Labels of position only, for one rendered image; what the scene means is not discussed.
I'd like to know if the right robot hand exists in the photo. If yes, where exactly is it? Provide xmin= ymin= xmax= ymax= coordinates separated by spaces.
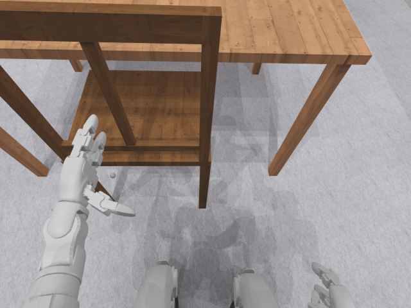
xmin=308 ymin=262 xmax=356 ymax=308

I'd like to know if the robot right thigh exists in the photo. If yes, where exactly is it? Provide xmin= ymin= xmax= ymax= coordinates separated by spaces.
xmin=233 ymin=273 xmax=280 ymax=308

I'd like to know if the robot left thigh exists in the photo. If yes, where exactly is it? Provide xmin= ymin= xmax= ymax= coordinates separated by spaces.
xmin=133 ymin=264 xmax=178 ymax=308

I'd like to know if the robot left forearm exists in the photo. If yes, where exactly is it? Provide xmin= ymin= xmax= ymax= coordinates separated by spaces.
xmin=21 ymin=201 xmax=89 ymax=308

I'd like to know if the left robot hand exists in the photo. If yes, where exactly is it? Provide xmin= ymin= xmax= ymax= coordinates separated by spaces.
xmin=58 ymin=114 xmax=136 ymax=217

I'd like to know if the robot thigh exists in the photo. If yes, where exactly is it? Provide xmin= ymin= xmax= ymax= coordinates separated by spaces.
xmin=233 ymin=273 xmax=280 ymax=308
xmin=133 ymin=264 xmax=178 ymax=308

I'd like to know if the chair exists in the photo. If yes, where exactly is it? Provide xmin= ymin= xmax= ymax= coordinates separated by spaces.
xmin=0 ymin=1 xmax=222 ymax=209

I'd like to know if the table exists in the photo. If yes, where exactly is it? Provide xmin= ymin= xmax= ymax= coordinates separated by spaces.
xmin=0 ymin=0 xmax=372 ymax=177

